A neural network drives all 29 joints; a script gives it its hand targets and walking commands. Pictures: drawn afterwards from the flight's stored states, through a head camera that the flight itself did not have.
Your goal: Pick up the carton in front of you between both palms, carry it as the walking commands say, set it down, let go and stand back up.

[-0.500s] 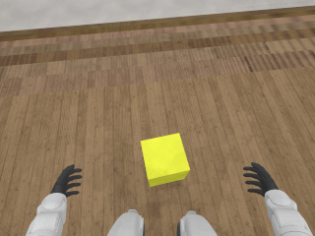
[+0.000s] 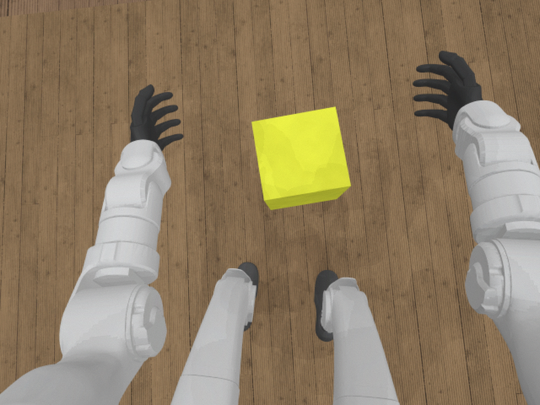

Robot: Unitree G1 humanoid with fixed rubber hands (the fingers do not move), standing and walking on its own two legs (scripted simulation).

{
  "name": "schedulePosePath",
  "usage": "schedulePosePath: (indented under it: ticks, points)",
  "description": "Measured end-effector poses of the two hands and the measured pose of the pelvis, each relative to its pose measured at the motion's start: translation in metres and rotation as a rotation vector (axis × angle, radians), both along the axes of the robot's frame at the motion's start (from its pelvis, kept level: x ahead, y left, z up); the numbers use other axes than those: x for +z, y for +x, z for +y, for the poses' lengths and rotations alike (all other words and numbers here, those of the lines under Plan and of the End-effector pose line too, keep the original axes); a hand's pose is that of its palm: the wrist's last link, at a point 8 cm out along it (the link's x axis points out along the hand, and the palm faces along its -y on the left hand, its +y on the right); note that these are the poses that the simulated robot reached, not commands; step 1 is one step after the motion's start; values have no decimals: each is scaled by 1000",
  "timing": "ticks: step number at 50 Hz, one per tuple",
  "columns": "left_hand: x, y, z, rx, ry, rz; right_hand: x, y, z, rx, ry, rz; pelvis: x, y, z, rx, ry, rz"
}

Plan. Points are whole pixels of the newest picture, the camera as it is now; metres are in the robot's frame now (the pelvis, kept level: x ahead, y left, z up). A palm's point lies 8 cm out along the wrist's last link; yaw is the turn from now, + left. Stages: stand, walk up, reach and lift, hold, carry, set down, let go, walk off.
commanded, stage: reach and lift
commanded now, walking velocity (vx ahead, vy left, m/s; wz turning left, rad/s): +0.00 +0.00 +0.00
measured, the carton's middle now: (299, 164) +0.53 +0.01 -0.54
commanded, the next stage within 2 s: none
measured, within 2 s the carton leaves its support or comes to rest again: leaves its support in 1.92 s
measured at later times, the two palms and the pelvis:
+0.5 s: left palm (196, 135) +0.49 +0.20 -0.21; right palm (402, 103) +0.57 -0.17 -0.21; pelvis +0.03 +0.00 -0.06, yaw +3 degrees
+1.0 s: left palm (222, 165) +0.49 +0.20 -0.43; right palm (371, 145) +0.56 -0.16 -0.43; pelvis -0.03 +0.01 -0.26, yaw +4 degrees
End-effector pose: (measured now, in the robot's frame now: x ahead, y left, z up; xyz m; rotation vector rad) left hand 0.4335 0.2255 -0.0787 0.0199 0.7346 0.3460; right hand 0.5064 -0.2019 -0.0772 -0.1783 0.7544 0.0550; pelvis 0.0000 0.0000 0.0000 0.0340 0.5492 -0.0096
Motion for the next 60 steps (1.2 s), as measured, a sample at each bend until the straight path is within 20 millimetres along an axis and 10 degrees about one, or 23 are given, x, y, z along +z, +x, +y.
schedulePosePath:
  ticks: [10,20,37,47,60]
  points:
    - [-29,53,-23,27,-15,-71,-26,66,21,33,42,-66,-15,5,-5,-6,18,138]
    - [-81,62,-27,23,-16,-56,-84,76,32,16,59,-56,-29,31,-5,0,27,294]
    - [-262,50,-22,-2,-24,-29,-271,50,28,-25,25,-61,-180,-1,8,26,34,337]
    - [-330,52,-25,-6,-43,-7,-332,55,35,-21,38,-45,-252,-29,7,35,39,199]
    - [-389,61,-24,-24,-38,23,-404,52,42,-12,38,-26,-289,-25,4,50,39,92]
